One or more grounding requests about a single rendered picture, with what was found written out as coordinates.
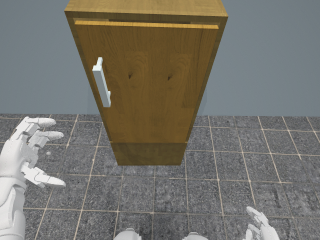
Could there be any cupboard door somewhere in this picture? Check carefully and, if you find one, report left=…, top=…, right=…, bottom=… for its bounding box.
left=74, top=20, right=219, bottom=143

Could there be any left robot shin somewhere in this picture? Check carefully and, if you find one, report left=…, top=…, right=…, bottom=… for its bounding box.
left=125, top=228, right=135, bottom=232

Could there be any right robot shin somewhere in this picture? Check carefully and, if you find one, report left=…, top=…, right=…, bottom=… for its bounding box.
left=188, top=232, right=199, bottom=236

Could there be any left robot hand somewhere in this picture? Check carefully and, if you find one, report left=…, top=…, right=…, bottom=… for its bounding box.
left=0, top=116, right=66, bottom=188

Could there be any robot shin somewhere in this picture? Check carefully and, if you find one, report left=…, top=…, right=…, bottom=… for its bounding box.
left=125, top=228, right=135, bottom=232
left=188, top=232, right=199, bottom=236

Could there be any handle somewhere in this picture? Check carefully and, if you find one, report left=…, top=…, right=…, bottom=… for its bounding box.
left=92, top=57, right=111, bottom=107

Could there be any right robot hand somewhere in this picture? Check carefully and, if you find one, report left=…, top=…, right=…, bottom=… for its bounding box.
left=243, top=206, right=280, bottom=240

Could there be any robot left forearm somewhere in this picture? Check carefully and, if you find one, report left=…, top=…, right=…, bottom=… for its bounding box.
left=0, top=176, right=27, bottom=240

